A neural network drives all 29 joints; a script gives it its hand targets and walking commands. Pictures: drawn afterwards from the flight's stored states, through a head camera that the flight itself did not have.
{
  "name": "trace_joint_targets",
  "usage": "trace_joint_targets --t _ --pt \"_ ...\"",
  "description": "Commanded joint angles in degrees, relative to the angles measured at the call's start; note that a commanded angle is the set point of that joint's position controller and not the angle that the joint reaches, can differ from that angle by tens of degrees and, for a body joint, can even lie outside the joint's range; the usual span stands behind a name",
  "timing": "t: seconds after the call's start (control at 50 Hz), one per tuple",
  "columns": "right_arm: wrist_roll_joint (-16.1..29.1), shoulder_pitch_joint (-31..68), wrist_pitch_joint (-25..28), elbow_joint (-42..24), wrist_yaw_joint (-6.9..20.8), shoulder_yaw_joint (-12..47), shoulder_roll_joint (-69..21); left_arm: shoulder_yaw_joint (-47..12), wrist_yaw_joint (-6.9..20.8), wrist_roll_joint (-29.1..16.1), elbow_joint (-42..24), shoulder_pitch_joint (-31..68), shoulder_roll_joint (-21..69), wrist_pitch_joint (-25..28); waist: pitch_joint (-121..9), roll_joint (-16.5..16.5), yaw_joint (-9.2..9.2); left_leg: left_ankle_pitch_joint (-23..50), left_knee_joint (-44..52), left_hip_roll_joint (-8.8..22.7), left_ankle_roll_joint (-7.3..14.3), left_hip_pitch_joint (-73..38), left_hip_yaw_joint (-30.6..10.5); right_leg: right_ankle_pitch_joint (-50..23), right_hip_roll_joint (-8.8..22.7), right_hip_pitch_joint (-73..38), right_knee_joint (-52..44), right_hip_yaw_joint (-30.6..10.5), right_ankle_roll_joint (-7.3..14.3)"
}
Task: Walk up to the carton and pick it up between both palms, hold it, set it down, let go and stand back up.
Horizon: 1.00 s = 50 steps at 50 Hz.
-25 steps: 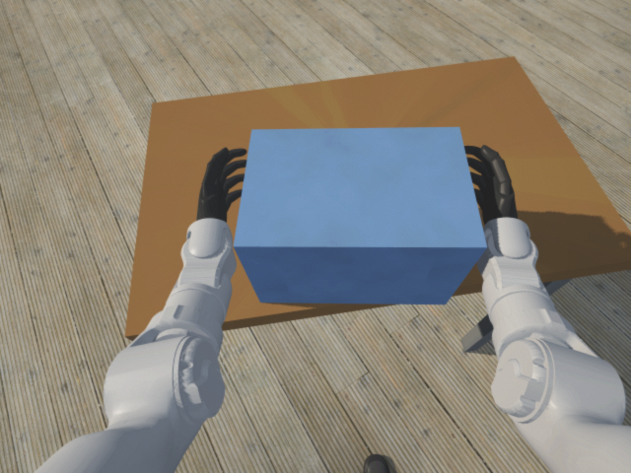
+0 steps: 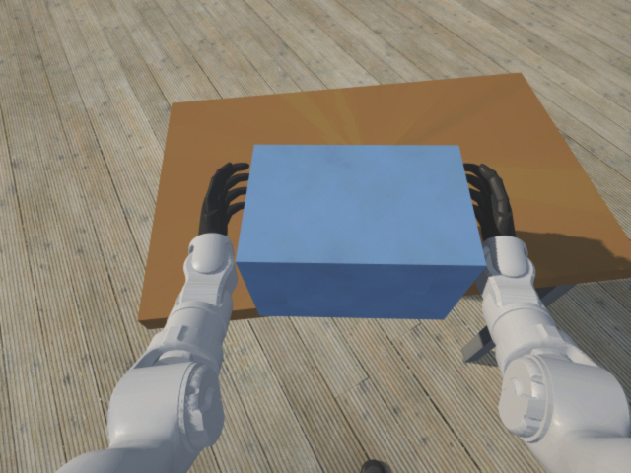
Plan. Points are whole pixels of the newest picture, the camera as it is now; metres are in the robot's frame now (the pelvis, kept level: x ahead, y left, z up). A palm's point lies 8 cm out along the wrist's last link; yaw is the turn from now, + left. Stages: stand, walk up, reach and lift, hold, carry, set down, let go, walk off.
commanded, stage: reach and lift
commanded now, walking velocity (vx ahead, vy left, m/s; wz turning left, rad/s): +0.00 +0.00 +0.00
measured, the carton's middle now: (353, 235) +0.42 -0.05 +0.00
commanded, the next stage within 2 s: none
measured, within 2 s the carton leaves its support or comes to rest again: leaves its support in 0.16 s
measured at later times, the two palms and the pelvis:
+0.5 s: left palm (207, 213) +0.41 +0.13 +0.09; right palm (507, 218) +0.38 -0.23 +0.08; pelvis -0.01 +0.00 +0.00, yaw +0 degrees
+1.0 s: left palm (162, 214) +0.38 +0.17 +0.13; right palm (499, 202) +0.37 -0.20 +0.13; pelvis +0.00 +0.01 +0.01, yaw +1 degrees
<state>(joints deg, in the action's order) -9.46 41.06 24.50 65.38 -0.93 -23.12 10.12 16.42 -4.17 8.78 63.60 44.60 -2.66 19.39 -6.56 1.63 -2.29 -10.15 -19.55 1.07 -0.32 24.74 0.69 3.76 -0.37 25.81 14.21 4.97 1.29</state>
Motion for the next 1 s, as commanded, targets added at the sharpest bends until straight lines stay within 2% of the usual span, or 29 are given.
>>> trace_joint_targets --t 0.0,0.04,0.06,0.08,0.1,0.16,0.22,0.28,0.3,0.36,0.38,0.4,0.44,0.46,0.5,0.52,0.58,0.6,0.66,0.7,0.72,0.74,0.78,0.82,0.84,0.86,0.92,0.96,0.98 --pt "-3.8 31.2 2.0 -7.5 7.8 15.9 -26.9 -16.3 5.5 0.9 -4.7 28.1 29.9 0.7 -35.3 -1.7 -1.69 15.6 -0.3 -0.9 -2.1 -8.1 1.1 -24.6 -0.1 -24.5 4.8 0.1 -1.0" --pt "-5.6 35.0 1.7 -9.1 8.0 14.0 -27.2 -16.6 5.8 -0.7 -4.7 33.8 30.8 1.6 -36.0 -2.4 -2.35 9.6 1.3 -0.8 -1.6 -5.7 1.4 -18.9 0.3 -23.4 4.6 0.3 -1.2" --pt "-5.2 33.5 0.2 -7.9 8.2 14.6 -28.3 -15.9 5.7 -0.5 -3.3 32.5 29.8 1.1 -32.9 -2.4 -1.25 7.2 1.7 -1.1 -0.9 -4.7 1.5 -16.6 0.7 -24.2 4.3 -0.2 -1.1" --pt "-6.4 36.6 0.8 -10.1 8.3 13.3 -28.2 -16.8 5.6 -2.0 -6.3 37.1 30.4 2.0 -36.8 -2.6 -2.46 6.2 2.0 -0.8 -1.3 -3.9 1.2 -15.9 0.7 -23.4 4.9 0.5 -1.1" --pt "-5.2 34.8 -0.7 -9.4 8.3 14.8 -28.5 -16.9 5.5 -1.6 -3.9 34.4 29.7 1.1 -34.7 -2.2 -1.69 6.6 1.9 -1.0 -0.9 -5.1 1.4 -15.7 0.8 -23.7 4.6 0.0 -1.0" --pt "-5.9 39.6 -0.5 -12.3 8.3 14.2 -29.5 -18.2 5.8 -3.7 -5.8 40.0 31.0 1.6 -39.1 -2.9 -2.53 6.1 2.0 -1.1 -1.5 -4.8 1.5 -15.5 0.8 -23.6 5.1 0.5 -1.2" --pt "-2.8 34.7 -4.1 -8.2 8.1 16.3 -28.9 -17.4 6.3 -2.5 -3.1 34.3 29.8 -1.3 -31.8 -1.8 -2.30 7.3 1.5 -1.2 -1.7 -7.7 1.1 -15.7 0.5 -25.2 4.2 -0.3 -1.0" --pt "-1.2 36.2 -5.1 -10.2 8.0 17.5 -29.6 -15.9 7.2 -3.0 -2.3 34.4 29.8 -2.6 -30.8 -3.7 -1.45 6.9 2.5 -1.6 -0.9 -5.2 0.7 -16.0 0.6 -27.0 4.1 -0.7 -1.5" --pt "-0.7 35.1 -6.2 -8.8 8.2 17.4 -29.3 -15.2 7.4 -2.5 -1.8 33.6 29.1 -3.4 -28.8 -2.8 -1.26 5.1 3.3 -1.6 -0.9 -5.3 0.9 -13.7 0.9 -26.8 3.8 -0.7 -1.5" --pt "1.6 33.4 -8.5 -9.6 8.6 18.8 -29.2 -13.3 7.8 -0.6 -2.1 30.3 28.2 -6.0 -23.3 -3.3 0.04 4.9 4.1 -1.8 -0.4 -5.9 1.3 -12.1 0.6 -27.9 2.9 -1.1 -1.7" --pt "2.0 34.6 -8.9 -11.0 8.8 18.6 -28.7 -13.2 7.8 -0.8 -4.0 31.3 28.9 -6.9 -23.8 -3.2 -0.28 5.5 4.1 -1.5 -0.7 -6.5 1.1 -11.9 0.2 -27.3 3.0 -0.8 -1.4" --pt "3.2 34.2 -9.5 -12.2 8.7 20.3 -29.9 -13.2 7.9 -0.7 -4.0 30.5 28.8 -7.6 -23.0 -3.6 0.41 6.9 3.6 -2.1 0.0 -6.3 1.5 -14.1 0.6 -28.9 3.1 -1.7 -1.8" --pt "3.8 34.5 -10.2 -14.6 8.4 21.2 -31.1 -14.2 8.1 -1.8 -7.6 31.5 29.3 -8.5 -25.3 -4.7 -0.18 7.0 3.8 -2.2 -0.2 -6.8 1.5 -16.0 0.5 -30.6 3.5 -1.6 -2.5" --pt "4.7 33.9 -10.5 -16.0 8.4 22.6 -31.5 -15.7 7.8 -2.6 -10.6 32.2 29.6 -8.5 -27.4 -3.4 0.13 8.1 3.4 -2.2 -0.5 -8.2 1.3 -16.8 0.5 -30.8 3.9 -1.9 -2.1" --pt "6.7 34.6 -11.1 -18.3 8.2 25.1 -33.6 -18.0 7.4 -3.6 -13.8 32.3 31.4 -9.3 -29.2 -3.2 -0.51 12.4 2.4 -2.3 -0.8 -9.7 0.9 -20.9 0.2 -32.0 4.6 -2.2 -2.0" --pt "7.4 36.1 -11.0 -22.1 8.2 26.4 -33.5 -19.7 7.0 -4.3 -16.2 33.0 32.8 -9.6 -32.9 -1.9 -0.40 14.2 1.3 -2.2 -1.4 -11.4 0.6 -22.4 -0.2 -31.7 5.0 -2.1 -1.8" --pt "10.1 35.1 -12.8 -25.5 7.7 30.5 -35.0 -23.8 6.2 -6.5 -21.4 31.7 34.6 -11.4 -34.7 -1.9 -0.69 19.0 -0.3 -2.5 -1.9 -14.0 -0.5 -25.0 -0.7 -32.1 5.1 -2.4 -1.6" --pt "10.9 35.1 -13.6 -27.2 7.7 31.2 -34.3 -25.7 5.9 -7.1 -23.8 31.3 36.4 -12.4 -35.3 -1.1 -1.34 20.2 -0.6 -2.1 -2.8 -15.5 -1.3 -24.0 -1.3 -31.4 5.0 -2.0 -1.2" --pt "13.4 35.3 -15.5 -32.2 7.3 34.3 -35.2 -29.3 5.2 -9.3 -31.7 32.3 37.5 -14.6 -36.0 -0.9 -1.83 22.4 -1.2 -2.3 -3.3 -17.3 -2.2 -23.6 -1.6 -29.9 4.6 -2.4 -1.0" --pt "14.5 31.6 -18.6 -31.2 6.8 34.7 -33.9 -30.0 5.3 -8.3 -33.2 28.5 37.7 -18.4 -30.2 -0.9 -2.87 22.4 -0.8 -2.2 -3.6 -18.4 -2.7 -21.5 -2.2 -29.6 3.6 -2.3 -0.7" --pt "15.1 30.5 -20.5 -31.1 6.4 35.0 -33.0 -28.2 5.9 -7.2 -32.5 24.8 36.7 -21.1 -24.8 -2.2 -1.98 21.7 -0.4 -2.4 -3.2 -17.5 -2.7 -20.1 -2.2 -29.8 3.0 -2.6 -0.8" --pt "15.0 29.6 -22.0 -31.3 6.0 33.9 -31.4 -26.9 6.7 -6.3 -32.6 23.2 36.0 -23.5 -21.6 -3.1 -2.27 18.2 0.9 -2.6 -3.0 -16.6 -2.3 -17.6 -2.2 -30.8 2.1 -2.4 -1.1" --pt "15.0 28.0 -24.5 -31.0 5.4 32.8 -31.0 -22.5 8.5 -4.0 -33.8 20.0 32.7 -27.5 -14.4 -6.2 -1.29 11.9 3.6 -3.1 -1.2 -13.4 -1.7 -14.1 -1.5 -32.7 1.4 -3.0 -1.8" --pt "14.7 28.2 -25.1 -32.3 4.9 32.2 -31.6 -20.8 9.9 -2.5 -36.3 19.9 31.9 -30.1 -13.5 -6.3 -0.93 10.4 5.1 -3.2 -0.4 -12.8 -0.9 -13.3 -1.2 -34.5 1.4 -2.9 -2.3" --pt "14.9 28.9 -25.0 -33.9 4.7 32.2 -31.6 -20.6 10.3 -2.1 -36.8 19.0 32.1 -31.4 -15.2 -6.1 -0.95 11.7 4.9 -3.5 -0.4 -13.6 -0.9 -14.8 -1.3 -35.5 1.5 -2.8 -2.5" --pt "15.7 29.7 -24.2 -37.0 4.8 33.0 -32.0 -22.9 10.2 -2.9 -41.8 19.7 33.6 -31.6 -18.3 -3.7 -1.34 16.0 3.8 -3.4 -1.4 -16.3 -0.9 -18.1 -1.5 -36.1 2.3 -2.6 -2.3" --pt "19.0 29.8 -24.2 -44.5 4.4 36.8 -32.5 -28.8 9.2 -4.7 -50.4 18.9 36.2 -33.6 -24.5 -1.0 -2.02 26.8 0.1 -3.4 -3.2 -23.9 -1.8 -22.8 -3.0 -36.9 2.7 -2.0 -1.7" --pt "19.2 28.9 -25.1 -46.0 4.1 37.0 -31.7 -29.2 9.1 -4.3 -52.5 18.2 35.5 -35.2 -21.7 -0.3 -2.83 26.4 0.2 -3.4 -3.7 -23.8 -2.1 -21.5 -2.8 -35.4 2.3 -1.9 -1.6" --pt "18.9 27.0 -26.3 -44.9 3.9 36.4 -31.3 -28.7 9.4 -3.4 -51.6 16.1 34.2 -36.8 -18.4 0.0 -2.89 22.9 1.0 -3.6 -3.5 -23.0 -1.7 -17.7 -2.6 -35.2 1.2 -1.7 -1.7"
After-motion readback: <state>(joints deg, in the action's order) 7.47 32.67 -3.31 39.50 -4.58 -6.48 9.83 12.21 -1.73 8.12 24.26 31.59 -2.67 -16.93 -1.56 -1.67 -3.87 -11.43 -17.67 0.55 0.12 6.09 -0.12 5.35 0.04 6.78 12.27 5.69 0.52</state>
